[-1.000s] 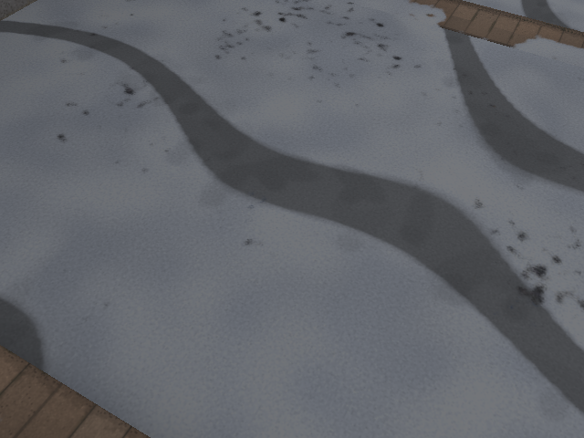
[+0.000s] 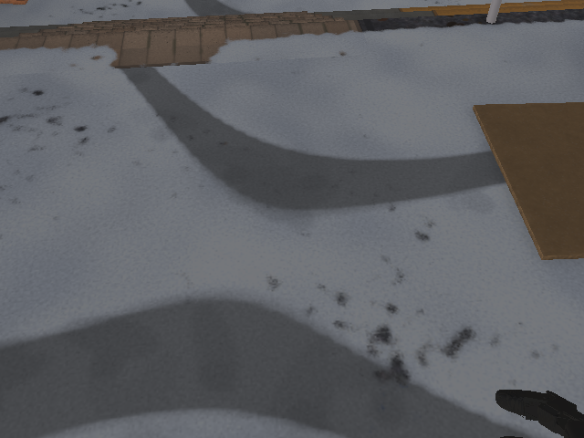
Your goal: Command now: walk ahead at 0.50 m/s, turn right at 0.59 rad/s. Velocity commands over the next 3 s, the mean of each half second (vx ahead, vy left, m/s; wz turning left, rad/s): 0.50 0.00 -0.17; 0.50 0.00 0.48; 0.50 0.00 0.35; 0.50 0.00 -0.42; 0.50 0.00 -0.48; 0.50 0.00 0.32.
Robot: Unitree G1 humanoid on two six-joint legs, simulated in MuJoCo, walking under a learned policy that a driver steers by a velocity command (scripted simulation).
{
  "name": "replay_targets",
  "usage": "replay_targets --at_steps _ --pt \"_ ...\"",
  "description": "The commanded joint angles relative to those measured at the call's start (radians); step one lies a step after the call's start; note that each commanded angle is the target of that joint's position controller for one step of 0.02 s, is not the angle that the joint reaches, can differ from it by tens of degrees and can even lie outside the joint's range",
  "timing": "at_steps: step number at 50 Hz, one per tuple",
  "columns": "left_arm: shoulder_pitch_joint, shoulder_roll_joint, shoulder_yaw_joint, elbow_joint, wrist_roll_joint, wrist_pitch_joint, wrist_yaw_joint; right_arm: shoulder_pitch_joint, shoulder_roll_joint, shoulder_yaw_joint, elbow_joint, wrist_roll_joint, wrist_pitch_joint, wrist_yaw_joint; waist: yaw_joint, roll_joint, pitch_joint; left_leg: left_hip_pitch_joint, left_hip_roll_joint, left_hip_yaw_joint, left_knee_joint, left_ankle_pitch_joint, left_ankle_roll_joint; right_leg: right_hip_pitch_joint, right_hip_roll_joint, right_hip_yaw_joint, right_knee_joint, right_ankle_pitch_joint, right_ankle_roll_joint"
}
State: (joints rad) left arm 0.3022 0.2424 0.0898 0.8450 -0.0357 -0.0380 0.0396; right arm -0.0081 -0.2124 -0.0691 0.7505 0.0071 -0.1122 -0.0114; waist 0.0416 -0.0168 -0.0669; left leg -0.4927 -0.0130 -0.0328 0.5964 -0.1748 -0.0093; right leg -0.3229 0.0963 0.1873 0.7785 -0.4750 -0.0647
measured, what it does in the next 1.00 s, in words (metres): walks ahead: right foot, then left foot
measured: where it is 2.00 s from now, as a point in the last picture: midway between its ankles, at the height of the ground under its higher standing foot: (253, 268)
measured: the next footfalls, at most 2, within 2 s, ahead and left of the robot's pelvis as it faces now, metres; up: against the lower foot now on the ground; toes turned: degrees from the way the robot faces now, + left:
right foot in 0.44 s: +0.33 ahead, -0.17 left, +0.00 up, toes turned -4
left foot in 0.94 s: +0.59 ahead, +0.13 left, +0.00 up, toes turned +16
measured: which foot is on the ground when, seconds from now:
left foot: down 0.00-0.44, up 0.46-0.92, down 0.94-1.00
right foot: up 0.00-0.42, down 0.44-0.96, up 0.98-1.00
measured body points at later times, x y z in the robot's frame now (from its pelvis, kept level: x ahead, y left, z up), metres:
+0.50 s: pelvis +0.23 -0.05 +0.01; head +0.27 -0.06 +0.46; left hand +0.47 +0.16 -0.08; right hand +0.19 -0.31 -0.13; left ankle +0.10 +0.11 -0.66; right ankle +0.29 -0.16 -0.72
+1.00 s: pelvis +0.48 +0.02 -0.01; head +0.52 +0.04 +0.44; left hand +0.45 +0.30 -0.14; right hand +0.73 -0.18 -0.10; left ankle +0.55 +0.11 -0.72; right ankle +0.32 -0.17 -0.65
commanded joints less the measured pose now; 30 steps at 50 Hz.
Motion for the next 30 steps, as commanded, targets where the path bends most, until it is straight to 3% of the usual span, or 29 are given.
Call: replay_targets --at_steps 1,2,3,4,5,7,10,12,15,18,20,21,22,23,24,25,27,28,30 --pt "0.017 0.077 0.008 -0.108 -0.02 -0.038 -0.011 0.338 -0.206 -0.072 0.028 -0.019 -0.019 0.007 -0.113 0.283 -0.115 0.697 0.469 -0.804 -0.328 -0.503 0.258 -0.684 -0.045 0.028 0.525 -0.063 -0.031" --pt "-0.075 0.126 0.022 -0.122 -0.004 -0.03 -0.012 0.288 -0.15 -0.057 0.015 -0.007 -0.014 0.001 -0.128 0.197 -0.025 0.616 0.423 -0.638 -0.315 -0.44 0.217 -0.722 -0.076 0.018 0.567 0.055 -0.033" --pt "-0.1 0.109 0.024 -0.121 0.01 -0.02 -0.011 0.226 -0.126 -0.049 0.006 -0.012 -0.004 -0.001 -0.1 0.131 -0.003 0.518 0.364 -0.488 -0.319 -0.285 0.185 -0.669 -0.109 -0.001 0.544 0.146 -0.026" --pt "-0.099 0.104 0.029 -0.122 0.018 -0.015 -0.012 0.184 -0.103 -0.041 0.01 -0.013 0.003 -0.002 -0.069 0.122 0.013 0.442 0.323 -0.382 -0.332 -0.158 0.169 -0.612 -0.133 0.001 0.489 0.194 -0.014" --pt "-0.09 0.091 0.031 -0.121 0.012 -0.008 -0.018 0.166 -0.088 -0.035 0.017 -0.016 0.005 -0.004 -0.043 0.137 0.016 0.374 0.296 -0.293 -0.353 -0.072 0.151 -0.54 -0.158 -0.011 0.453 0.215 -0.006" --pt "-0.098 0.056 0.026 -0.125 0.012 -0.001 -0.024 0.196 -0.081 -0.035 0.041 -0.014 0.0 -0.001 -0.044 0.122 0.014 0.343 0.267 -0.18 -0.38 0.071 0.156 -0.502 -0.161 -0.043 0.41 0.252 0.009" --pt "-0.147 0.021 0.014 -0.136 0.026 -0.009 -0.027 0.283 -0.111 -0.043 0.095 -0.01 -0.005 -0.002 -0.05 0.091 0.014 0.366 0.262 -0.1 -0.397 0.225 0.19 -0.485 -0.15 -0.049 0.224 0.342 0.023" --pt "-0.214 -0.002 -0.001 -0.151 0.033 -0.02 -0.04 0.288 -0.125 -0.044 0.11 0.008 0.005 -0.008 -0.05 0.093 0.019 0.349 0.235 -0.05 -0.398 0.232 0.187 -0.417 -0.164 -0.124 0.055 0.426 0.033" --pt "-0.323 -0.011 -0.012 -0.167 0.02 -0.036 -0.053 0.338 -0.153 -0.05 0.132 0.028 0.017 -0.008 -0.092 0.125 0.052 0.313 0.217 -0.032 -0.388 0.192 0.188 -0.293 -0.13 -0.189 -0.121 0.458 0.055" --pt "-0.375 0.022 -0.008 -0.182 0.01 -0.052 -0.064 0.381 -0.182 -0.058 0.155 0.032 0.023 -0.005 -0.103 0.149 0.078 0.36 0.259 -0.092 -0.346 0.168 0.192 -0.235 -0.11 -0.199 -0.238 0.358 0.045" --pt "-0.299 0.057 0.009 -0.16 0.012 -0.061 -0.064 0.368 -0.189 -0.057 0.166 0.038 0.029 -0.005 -0.04 0.157 0.043 0.363 0.256 -0.104 -0.256 0.248 0.164 -0.066 -0.086 -0.208 -0.339 0.363 0.015" --pt "-0.179 0.1 0.031 -0.121 0.021 -0.06 -0.056 0.36 -0.179 -0.052 0.166 0.037 0.028 -0.004 0.014 0.14 -0.031 0.315 0.214 -0.069 -0.125 0.364 0.138 0.131 -0.085 -0.199 -0.343 0.376 -0.013" --pt "0.017 0.176 0.057 -0.086 0.036 -0.062 -0.044 0.323 -0.134 -0.034 0.141 0.021 0.022 -0.001 0.104 0.062 -0.171 0.14 0.153 -0.012 0.153 0.232 0.093 0.429 -0.246 -0.042 -0.307 0.444 -0.078" --pt "0.106 0.267 0.073 -0.061 0.047 -0.056 -0.039 0.406 -0.023 0.0 0.112 0.017 0.002 0.001 0.074 -0.207 -0.283 -0.243 0.022 0.041 0.512 -0.288 0.037 0.741 -0.513 0.348 -0.37 0.402 -0.216" --pt "0.161 0.193 0.054 -0.048 0.047 -0.056 -0.039 0.414 -0.095 -0.017 0.133 0.037 -0.013 0.005 0.092 -0.209 -0.328 -0.324 0.035 -0.094 0.681 -0.394 0.042 0.718 -0.532 0.474 -0.42 0.315 -0.251" --pt "0.072 0.132 0.035 -0.06 0.038 -0.058 -0.038 0.36 -0.139 -0.031 0.119 0.046 -0.009 0.003 0.072 -0.173 -0.203 -0.386 0.081 -0.09 0.724 -0.318 0.052 0.624 -0.494 0.312 -0.433 0.33 -0.215" --pt "-0.07 0.06 0.014 -0.07 0.037 -0.061 -0.045 0.272 -0.129 -0.036 0.107 0.024 0.011 -0.009 0.021 -0.092 -0.063 -0.322 0.137 -0.063 0.646 -0.179 0.055 0.377 -0.411 0.12 -0.511 0.374 -0.161" --pt "-0.106 0.036 0.008 -0.062 0.041 -0.067 -0.049 0.27 -0.116 -0.04 0.104 0.022 0.025 -0.009 -0.01 -0.097 -0.02 -0.273 0.155 -0.075 0.611 -0.139 0.058 0.292 -0.385 0.06 -0.55 0.409 -0.143" --pt "-0.114 0.036 0.011 -0.042 0.038 -0.075 -0.045 0.271 -0.075 -0.035 0.094 0.03 0.047 -0.005 -0.042 -0.089 0.016 -0.248 0.158 -0.077 0.567 -0.097 0.057 0.229 -0.383 -0.016 -0.599 0.469 -0.136"
Over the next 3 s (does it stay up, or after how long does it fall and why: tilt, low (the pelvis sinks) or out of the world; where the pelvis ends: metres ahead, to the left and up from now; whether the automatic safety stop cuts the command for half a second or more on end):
stays up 1.54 0.15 0.00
